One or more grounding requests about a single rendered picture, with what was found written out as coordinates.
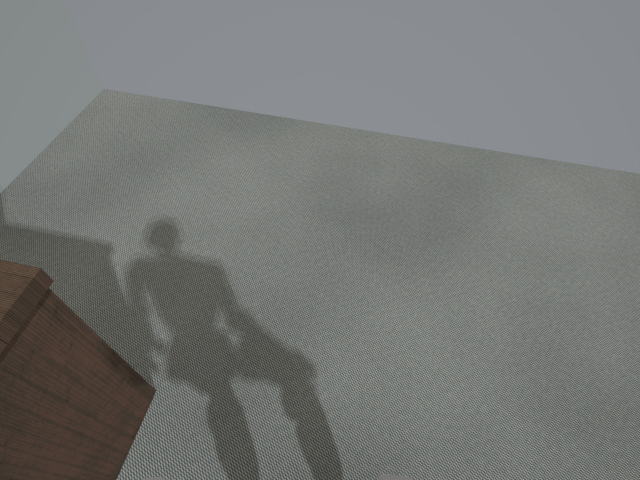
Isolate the table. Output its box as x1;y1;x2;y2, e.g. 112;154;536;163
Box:
0;260;156;480

